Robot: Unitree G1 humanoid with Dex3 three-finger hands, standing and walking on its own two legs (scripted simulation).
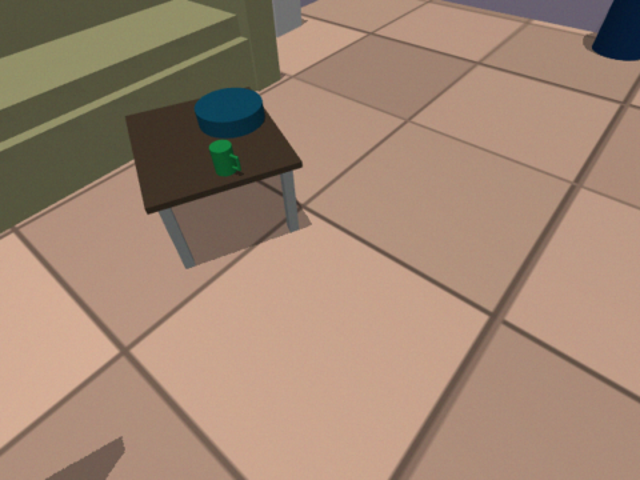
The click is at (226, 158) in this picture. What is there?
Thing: mug
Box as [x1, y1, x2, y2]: [209, 140, 240, 175]
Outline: 209,145 215,170 219,175 229,175 236,170 240,170 238,157 233,154 229,141 217,140
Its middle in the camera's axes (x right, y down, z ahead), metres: -0.34 -0.27 +1.36
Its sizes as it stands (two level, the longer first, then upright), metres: 0.111 0.077 0.103
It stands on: a support 0.38 m high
